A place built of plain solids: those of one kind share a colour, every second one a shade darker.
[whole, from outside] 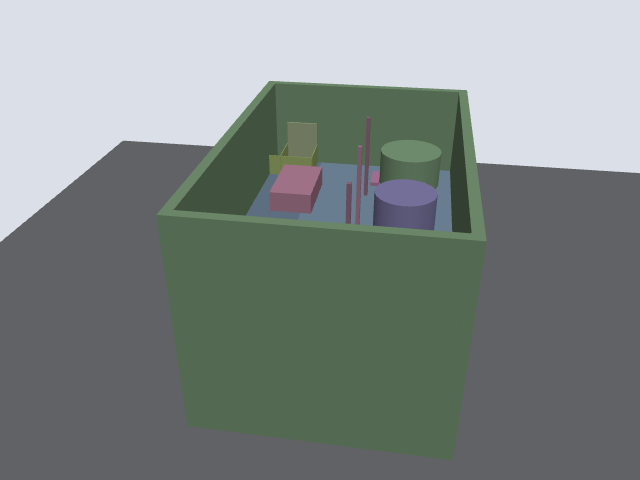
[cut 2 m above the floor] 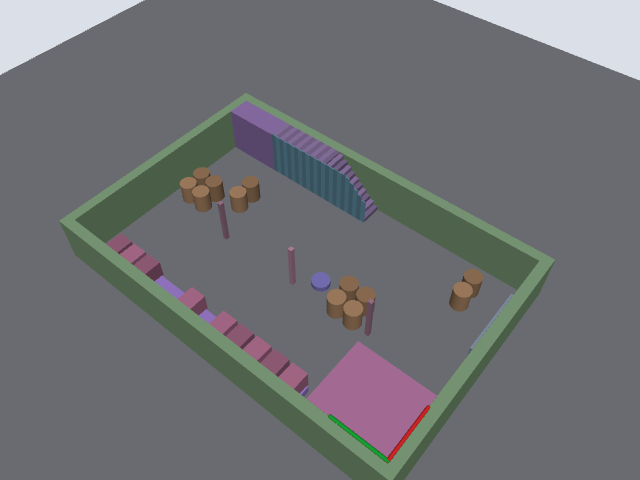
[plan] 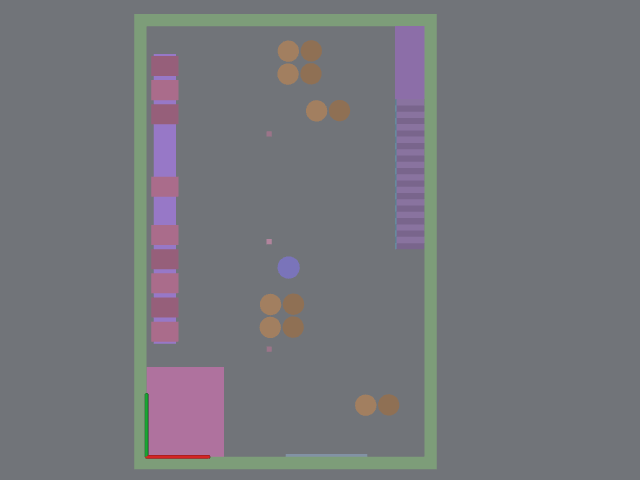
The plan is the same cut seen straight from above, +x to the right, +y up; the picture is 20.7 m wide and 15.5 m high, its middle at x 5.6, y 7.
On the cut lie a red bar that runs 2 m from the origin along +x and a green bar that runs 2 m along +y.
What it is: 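The cask floor and the brewing floor of a tower brewery's brewhouse, with the steep straight timber stair of 25 risers, its west side open behind a timber rail, beside a well 1.4 m broad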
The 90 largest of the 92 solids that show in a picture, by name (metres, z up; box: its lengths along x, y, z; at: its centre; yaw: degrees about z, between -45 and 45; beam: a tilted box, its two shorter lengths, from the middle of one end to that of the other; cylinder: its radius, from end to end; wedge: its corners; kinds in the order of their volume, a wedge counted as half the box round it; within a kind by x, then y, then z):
{
 "wall_1": {"box": [0.4, 14.7, 8.96], "at": [-0.2, 6.95, 4.43]},
 "wall_2": {"box": [9.77, 0.4, 8.96], "at": [4.49, -0.2, 4.43]},
 "wall_3": {"box": [9.77, 0.4, 8.96], "at": [4.49, 14.1, 4.43]},
 "wall_4": {"box": [0.4, 14.7, 8.96], "at": [9.17, 6.95, 4.43]},
 "upper_floor_1": {"box": [6.65, 13.92, 0.3], "at": [3.31, 6.95, 4.69]},
 "upper_floor_2": {"box": [1.41, 6.71, 0.3], "at": [7.33, 3.35, 4.69]},
 "upper_floor_3": {"box": [0.96, 6.71, 0.3], "at": [8.5, 3.35, 4.69]},
 "office_1": {"box": [2.5, 2.9, 2.25], "at": [1.25, 1.45, 1.07]},
 "liquor_back_1": {"cylinder": 1.17, "from": [2.02, 8.69, 4.79], "to": [2.02, 8.69, 7.59]},
 "stair_steps_1": {"box": [0.9, 0.21, 0.24], "at": [8.52, 6.8, 0.07]},
 "stair_steps_2": {"box": [0.9, 0.21, 0.44], "at": [8.52, 7.0, 0.17]},
 "stair_steps_3": {"box": [0.9, 0.21, 0.63], "at": [8.52, 7.2, 0.27]},
 "stair_steps_4": {"box": [0.9, 0.21, 0.82], "at": [8.52, 7.41, 0.36]},
 "stair_steps_5": {"box": [0.9, 0.21, 1.02], "at": [8.52, 7.61, 0.46]},
 "stair_steps_6": {"box": [0.9, 0.21, 1.21], "at": [8.52, 7.81, 0.56]},
 "stair_steps_7": {"box": [0.9, 0.21, 1.41], "at": [8.52, 8.01, 0.65]},
 "stair_steps_8": {"box": [0.9, 0.21, 1.6], "at": [8.52, 8.21, 0.75]},
 "stair_steps_9": {"box": [0.9, 0.21, 1.79], "at": [8.52, 8.42, 0.85]},
 "stair_steps_10": {"box": [0.9, 0.21, 1.99], "at": [8.52, 8.62, 0.94]},
 "stair_steps_11": {"box": [0.9, 0.21, 2.18], "at": [8.52, 8.82, 1.04]},
 "stair_steps_12": {"box": [0.9, 0.21, 2.37], "at": [8.52, 9.02, 1.14]},
 "stair_steps_13": {"box": [0.9, 0.21, 2.57], "at": [8.52, 9.22, 1.23]},
 "stair_steps_14": {"box": [0.9, 0.21, 2.76], "at": [8.52, 9.43, 1.33]},
 "stair_steps_15": {"box": [0.9, 0.21, 2.96], "at": [8.52, 9.63, 1.43]},
 "stair_steps_16": {"box": [0.9, 0.21, 3.15], "at": [8.52, 9.83, 1.52]},
 "stair_steps_17": {"box": [0.9, 0.21, 3.34], "at": [8.52, 10.03, 1.62]},
 "stair_steps_18": {"box": [0.9, 0.21, 3.54], "at": [8.52, 10.23, 1.72]},
 "stair_steps_19": {"box": [0.9, 0.21, 3.73], "at": [8.52, 10.44, 1.81]},
 "stair_steps_20": {"box": [0.9, 0.21, 3.92], "at": [8.52, 10.64, 1.91]},
 "stair_steps_21": {"box": [0.9, 0.21, 4.12], "at": [8.52, 10.84, 2.01]},
 "stair_steps_22": {"box": [0.9, 0.21, 4.31], "at": [8.52, 11.04, 2.11]},
 "stair_steps_23": {"box": [0.9, 0.21, 4.5], "at": [8.52, 11.24, 2.2]},
 "stair_steps_24": {"box": [0.9, 0.21, 4.7], "at": [8.52, 11.45, 2.3]},
 "stair_head_landing_1": {"box": [0.96, 2.37, 4.89], "at": [8.5, 12.73, 2.4]},
 "mash_tun_1": {"cylinder": 1.43, "from": [2.02, 1.74, 4.79], "to": [2.02, 1.74, 6.49]},
 "cooler_1": {"box": [1.86, 3.15, 0.96], "at": [7.09, 4.22, 5.27]},
 "load_1": {"cylinder": 0.34, "from": [3.99, 4.18, -0.05], "to": [3.99, 4.18, 0.88]},
 "load_2": {"cylinder": 0.34, "from": [4.0, 4.92, -0.05], "to": [4.0, 4.92, 0.88]},
 "load_3": {"cylinder": 0.34, "from": [4.57, 12.36, -0.05], "to": [4.57, 12.36, 0.88]},
 "load_4": {"cylinder": 0.34, "from": [4.58, 13.1, -0.05], "to": [4.58, 13.1, 0.88]},
 "load_5": {"cylinder": 0.34, "from": [4.73, 4.19, -0.05], "to": [4.73, 4.19, 0.88]},
 "load_6": {"cylinder": 0.34, "from": [4.74, 4.93, -0.05], "to": [4.74, 4.93, 0.88]},
 "load_7": {"cylinder": 0.34, "from": [5.31, 12.37, -0.05], "to": [5.31, 12.37, 0.88]},
 "load_8": {"cylinder": 0.34, "from": [5.32, 13.11, -0.05], "to": [5.32, 13.11, 0.88]},
 "load_9": {"cylinder": 0.34, "from": [5.49, 11.17, -0.05], "to": [5.49, 11.17, 0.88]},
 "load_10": {"cylinder": 0.34, "from": [6.23, 11.18, -0.05], "to": [6.23, 11.18, 0.88]},
 "load_11": {"cylinder": 0.34, "from": [7.08, 1.66, -0.05], "to": [7.08, 1.66, 0.88]},
 "load_12": {"cylinder": 0.34, "from": [7.82, 1.67, -0.05], "to": [7.82, 1.67, 0.88]},
 "cask_1": {"box": [0.88, 0.65, 0.74], "at": [0.59, 4.04, 0.67]},
 "cask_2": {"box": [0.88, 0.65, 0.74], "at": [0.59, 4.82, 0.67]},
 "cask_3": {"box": [0.88, 0.65, 0.74], "at": [0.59, 5.6, 0.67]},
 "cask_4": {"box": [0.88, 0.65, 0.74], "at": [0.59, 6.38, 0.67]},
 "cask_5": {"box": [0.88, 0.65, 0.74], "at": [0.59, 7.16, 0.67]},
 "cask_6": {"box": [0.88, 0.65, 0.74], "at": [0.59, 8.72, 0.67]},
 "cask_7": {"box": [0.88, 0.65, 0.74], "at": [0.59, 11.06, 0.67]},
 "cask_8": {"box": [0.88, 0.65, 0.74], "at": [0.59, 11.84, 0.67]},
 "cask_9": {"box": [0.88, 0.65, 0.74], "at": [0.59, 12.62, 0.67]},
 "stillage_1": {"box": [0.72, 9.36, 0.39], "at": [0.59, 8.33, 0.14]},
 "post_1": {"box": [0.17, 0.17, 8.66], "at": [3.96, 3.48, 4.28]},
 "post_2": {"box": [0.17, 0.17, 8.66], "at": [3.96, 6.95, 4.28]},
 "post_3": {"box": [0.17, 0.17, 8.66], "at": [3.96, 10.43, 4.28]},
 "loading_door_1": {"box": [2.64, 0.09, 2.87], "at": [5.81, 0.04, 1.39]},
 "stair_rail_1": {"box": [0.04, 0.21, 1.61], "at": [8.05, 7.21, 0.75]},
 "stair_rail_2": {"box": [0.04, 0.21, 1.8], "at": [8.05, 7.41, 0.85]},
 "stair_rail_3": {"box": [0.04, 0.21, 1.99], "at": [8.05, 7.61, 0.95]},
 "stair_rail_4": {"box": [0.04, 0.21, 2.19], "at": [8.05, 7.81, 1.04]},
 "stair_rail_5": {"box": [0.04, 0.21, 2.38], "at": [8.05, 8.01, 1.14]},
 "stair_rail_6": {"box": [0.04, 0.21, 2.57], "at": [8.05, 8.21, 1.24]},
 "stair_rail_7": {"box": [0.04, 0.21, 2.77], "at": [8.05, 8.42, 1.33]},
 "stair_rail_8": {"box": [0.04, 0.21, 2.96], "at": [8.05, 8.62, 1.43]},
 "stair_rail_9": {"box": [0.04, 0.21, 3.16], "at": [8.05, 8.82, 1.53]},
 "stair_rail_10": {"box": [0.04, 0.21, 3.35], "at": [8.05, 9.02, 1.62]},
 "stair_rail_11": {"box": [0.04, 0.21, 3.54], "at": [8.05, 9.22, 1.72]},
 "stair_rail_12": {"box": [0.04, 0.21, 3.74], "at": [8.05, 9.43, 1.82]},
 "stair_rail_13": {"box": [0.04, 0.21, 3.93], "at": [8.05, 9.63, 1.92]},
 "stair_rail_14": {"box": [0.04, 0.21, 4.12], "at": [8.05, 9.83, 2.01]},
 "stair_rail_15": {"box": [0.04, 0.21, 4.32], "at": [8.05, 10.03, 2.11]},
 "stair_rail_16": {"box": [0.04, 0.21, 4.51], "at": [8.05, 10.23, 2.21]},
 "stair_rail_17": {"box": [0.04, 0.21, 4.7], "at": [8.05, 10.44, 2.3]},
 "stair_rail_18": {"box": [0.04, 0.21, 4.9], "at": [8.05, 10.64, 2.4]},
 "stair_rail_19": {"box": [0.04, 0.21, 5.09], "at": [8.05, 10.84, 2.5]},
 "stair_rail_20": {"box": [0.04, 0.21, 5.29], "at": [8.05, 11.04, 2.59]},
 "stair_rail_21": {"box": [0.04, 0.21, 5.48], "at": [8.05, 11.24, 2.69]},
 "stair_rail_22": {"box": [0.04, 0.27, 5.67], "at": [8.05, 11.48, 2.79]},
 "hoist_door_1": {"box": [1.54, 0.09, 2.12], "at": [7.62, 0.04, 5.9]},
 "hoist_rail_1": {"box": [0.04, 1.93, 1.05], "at": [6.84, 0.93, 5.32]},
 "hoist_rail_2": {"box": [2.22, 0.04, 1.05], "at": [7.89, 1.84, 5.32]},
 "hoist_rail_3": {"box": [0.04, 1.93, 1.05], "at": [8.4, 0.93, 5.32]},
 "plinth_walk_1": {"box": [0.4, 1.4, 0.22], "at": [3.64, 1.74, 4.9]},
 "hose_coil_1": {"cylinder": 0.36, "from": [4.59, 6.11, -0.05], "to": [4.59, 6.11, 0.23]}
}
